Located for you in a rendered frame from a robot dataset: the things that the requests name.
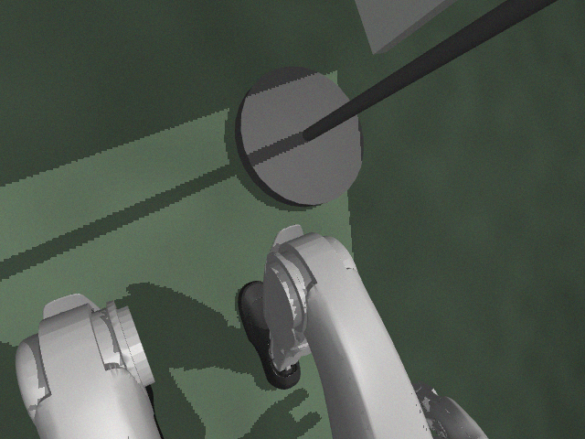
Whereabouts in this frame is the right robot foot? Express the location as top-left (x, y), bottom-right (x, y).
top-left (238, 281), bottom-right (301, 390)

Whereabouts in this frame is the right robot hand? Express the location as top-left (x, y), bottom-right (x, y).
top-left (411, 380), bottom-right (488, 439)

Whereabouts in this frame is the left robot foot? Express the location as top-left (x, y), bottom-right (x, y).
top-left (145, 384), bottom-right (164, 439)

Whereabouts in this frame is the floor lamp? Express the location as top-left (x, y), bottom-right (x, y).
top-left (235, 0), bottom-right (558, 207)

